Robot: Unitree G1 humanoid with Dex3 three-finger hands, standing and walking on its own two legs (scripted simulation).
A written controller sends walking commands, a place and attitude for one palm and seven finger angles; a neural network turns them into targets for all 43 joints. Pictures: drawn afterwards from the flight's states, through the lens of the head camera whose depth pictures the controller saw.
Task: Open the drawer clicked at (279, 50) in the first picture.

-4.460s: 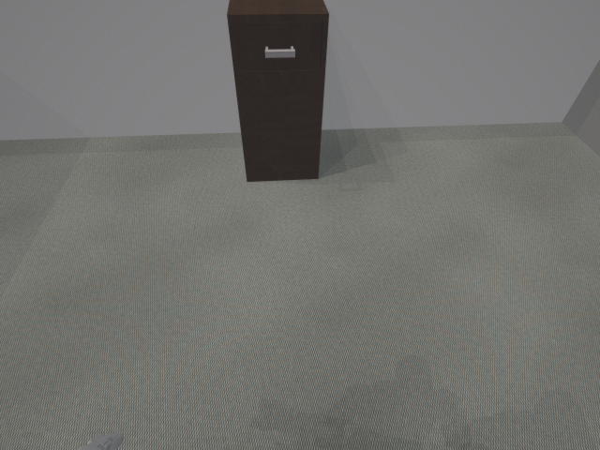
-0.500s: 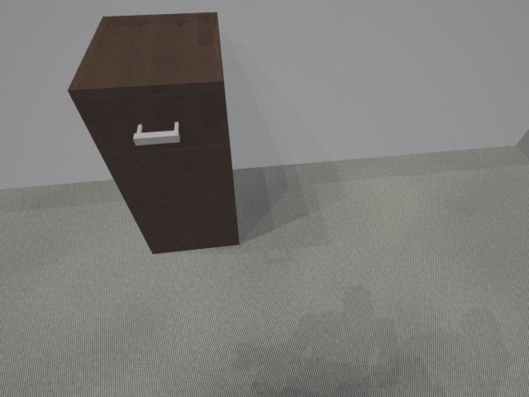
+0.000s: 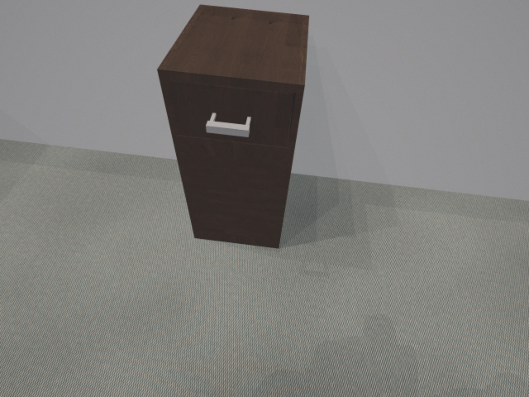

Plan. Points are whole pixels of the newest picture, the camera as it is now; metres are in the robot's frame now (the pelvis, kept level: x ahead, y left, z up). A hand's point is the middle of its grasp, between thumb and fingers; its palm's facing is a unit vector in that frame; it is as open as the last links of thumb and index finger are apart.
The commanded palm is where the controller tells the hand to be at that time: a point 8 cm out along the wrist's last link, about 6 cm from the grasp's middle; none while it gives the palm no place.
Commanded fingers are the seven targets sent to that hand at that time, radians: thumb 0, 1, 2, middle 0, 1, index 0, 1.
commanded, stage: take the last steps up to it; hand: left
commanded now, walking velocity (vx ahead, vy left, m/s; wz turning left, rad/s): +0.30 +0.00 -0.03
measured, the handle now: (229, 123) +0.78 +0.17 -0.08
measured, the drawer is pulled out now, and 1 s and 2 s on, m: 0.00 0.00 0.00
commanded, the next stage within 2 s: come to a stop and stand still in 0.58 s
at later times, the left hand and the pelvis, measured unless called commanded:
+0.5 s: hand (196, 328) +0.26 +0.15 -0.16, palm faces +0.02 -0.98 -0.21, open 7.4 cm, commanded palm none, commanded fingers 0.00 0.90 0.90 -0.20 -0.30 -0.20 -0.30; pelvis +0.15 -0.03 +0.00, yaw +0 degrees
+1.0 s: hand (189, 338) +0.24 +0.16 -0.18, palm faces +0.05 -0.99 -0.16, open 7.4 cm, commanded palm none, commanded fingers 0.00 0.90 0.90 -0.20 -0.30 -0.20 -0.30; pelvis +0.25 +0.00 +0.01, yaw -1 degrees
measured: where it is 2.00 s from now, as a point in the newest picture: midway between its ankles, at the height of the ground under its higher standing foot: outside the picture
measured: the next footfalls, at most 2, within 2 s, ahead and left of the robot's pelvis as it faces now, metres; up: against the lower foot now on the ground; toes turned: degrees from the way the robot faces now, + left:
right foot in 0.40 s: +0.26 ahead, -0.12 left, +0.00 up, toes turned -8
left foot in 0.82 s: +0.35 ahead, +0.12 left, +0.00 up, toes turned +6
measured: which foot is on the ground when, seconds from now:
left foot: down 0.00-0.40, up 0.42-0.80, down 0.82-1.00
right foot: up 0.00-0.38, down 0.40-0.90, up 0.92-1.00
